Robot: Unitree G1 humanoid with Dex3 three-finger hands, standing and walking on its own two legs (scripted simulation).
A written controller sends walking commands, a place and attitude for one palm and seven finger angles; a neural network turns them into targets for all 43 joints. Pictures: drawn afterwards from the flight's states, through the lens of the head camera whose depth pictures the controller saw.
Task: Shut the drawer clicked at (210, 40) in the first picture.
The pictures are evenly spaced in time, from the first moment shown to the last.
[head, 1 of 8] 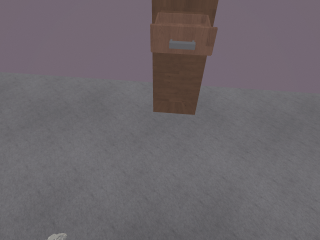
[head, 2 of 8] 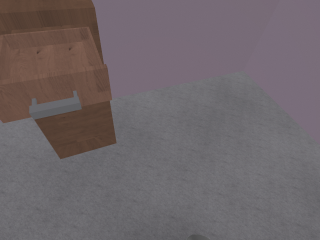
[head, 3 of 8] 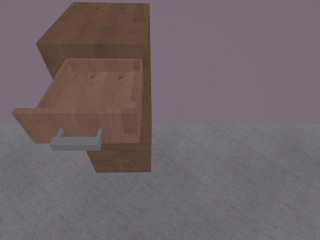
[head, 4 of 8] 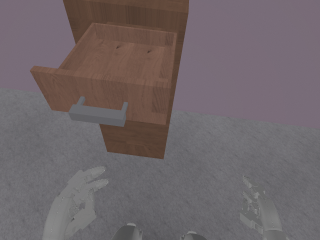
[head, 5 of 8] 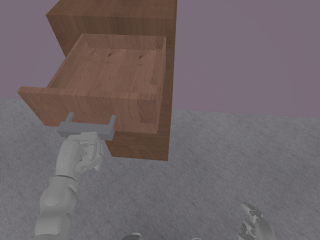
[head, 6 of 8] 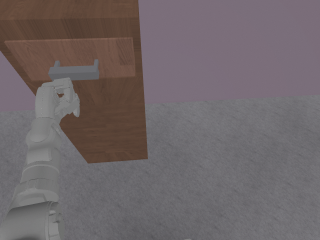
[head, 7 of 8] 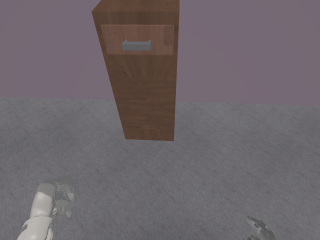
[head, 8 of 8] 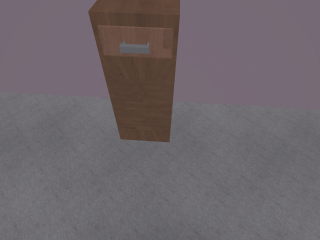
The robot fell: no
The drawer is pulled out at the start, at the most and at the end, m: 0.28 0.28 0.00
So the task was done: yes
